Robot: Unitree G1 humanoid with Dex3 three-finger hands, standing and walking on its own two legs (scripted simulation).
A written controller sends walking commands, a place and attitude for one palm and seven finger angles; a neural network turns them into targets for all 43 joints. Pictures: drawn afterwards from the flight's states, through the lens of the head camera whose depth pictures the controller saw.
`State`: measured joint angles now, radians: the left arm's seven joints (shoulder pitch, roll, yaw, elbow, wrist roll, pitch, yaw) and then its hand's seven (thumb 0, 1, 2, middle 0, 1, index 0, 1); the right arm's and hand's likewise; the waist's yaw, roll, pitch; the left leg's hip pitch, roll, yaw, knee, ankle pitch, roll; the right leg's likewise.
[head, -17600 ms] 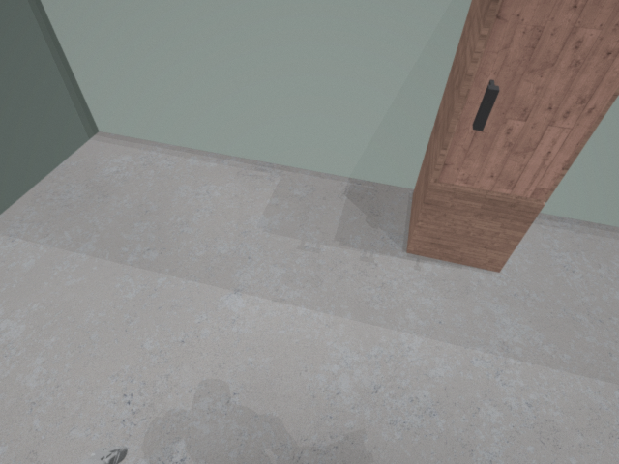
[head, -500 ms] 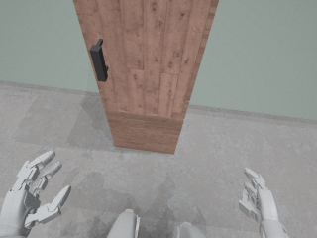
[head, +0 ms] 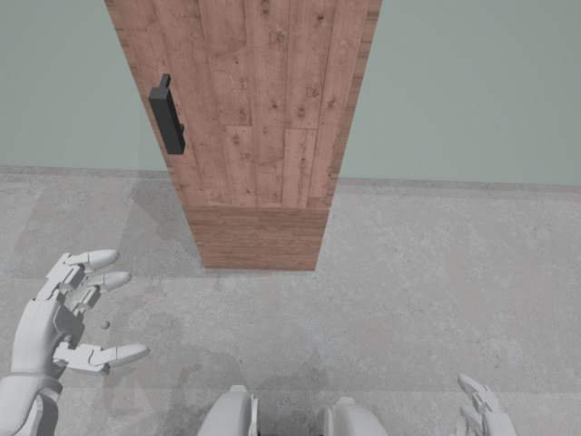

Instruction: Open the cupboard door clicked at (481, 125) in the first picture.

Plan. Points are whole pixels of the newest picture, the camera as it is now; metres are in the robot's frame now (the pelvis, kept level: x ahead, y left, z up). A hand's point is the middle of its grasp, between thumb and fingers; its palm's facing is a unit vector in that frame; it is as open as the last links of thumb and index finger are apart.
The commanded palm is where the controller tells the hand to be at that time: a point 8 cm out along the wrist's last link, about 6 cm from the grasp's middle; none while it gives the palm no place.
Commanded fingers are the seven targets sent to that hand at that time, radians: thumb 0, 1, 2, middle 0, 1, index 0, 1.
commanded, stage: raise the hand with hooked fingers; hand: left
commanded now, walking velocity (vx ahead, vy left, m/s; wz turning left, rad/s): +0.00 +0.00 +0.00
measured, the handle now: (171, 114) +0.59 +0.24 +0.05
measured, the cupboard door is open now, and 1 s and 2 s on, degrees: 0 0 0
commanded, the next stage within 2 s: move the hooked fingers beside the handle in 1.04 s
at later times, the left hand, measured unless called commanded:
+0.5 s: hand (54, 284) +0.28 +0.30 +0.06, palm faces +0.06 -1.00 -0.05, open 14.0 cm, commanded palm +0.26 +0.35 +0.06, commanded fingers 0.00 -0.50 0.30 -0.30 -1.20 -0.30 -1.20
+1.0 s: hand (80, 277) +0.29 +0.27 +0.06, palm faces +0.05 -1.00 -0.04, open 14.0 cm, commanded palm +0.26 +0.32 +0.07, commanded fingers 0.00 -0.50 0.30 -0.30 -1.20 -0.30 -1.20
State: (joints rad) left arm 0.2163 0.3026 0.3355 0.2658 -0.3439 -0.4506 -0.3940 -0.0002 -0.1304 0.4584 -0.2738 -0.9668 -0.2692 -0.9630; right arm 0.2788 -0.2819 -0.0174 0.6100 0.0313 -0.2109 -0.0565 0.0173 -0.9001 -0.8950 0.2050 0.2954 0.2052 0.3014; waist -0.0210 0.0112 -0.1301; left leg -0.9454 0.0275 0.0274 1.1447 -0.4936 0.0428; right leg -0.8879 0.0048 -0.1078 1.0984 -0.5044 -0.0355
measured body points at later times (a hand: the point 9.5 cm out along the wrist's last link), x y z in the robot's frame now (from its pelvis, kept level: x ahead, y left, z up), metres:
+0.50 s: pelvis +0.00 +0.03 +0.01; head +0.07 +0.06 +0.46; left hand +0.27 +0.35 +0.07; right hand +0.18 -0.21 -0.06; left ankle +0.03 +0.09 -0.65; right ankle +0.02 -0.10 -0.65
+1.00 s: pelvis +0.00 +0.00 +0.02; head +0.08 +0.02 +0.46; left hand +0.28 +0.32 +0.07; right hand +0.15 -0.25 -0.07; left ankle +0.03 +0.09 -0.65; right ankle +0.02 -0.10 -0.65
